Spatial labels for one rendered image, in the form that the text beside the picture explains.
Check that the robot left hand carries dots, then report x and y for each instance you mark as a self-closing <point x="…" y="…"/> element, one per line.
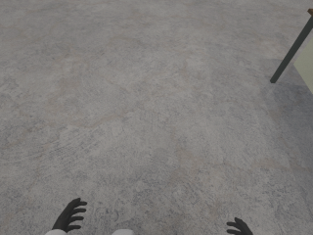
<point x="66" y="217"/>

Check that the robot right hand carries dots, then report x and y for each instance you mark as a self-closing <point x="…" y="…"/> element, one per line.
<point x="239" y="224"/>

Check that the table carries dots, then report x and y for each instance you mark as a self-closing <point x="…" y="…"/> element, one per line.
<point x="295" y="46"/>

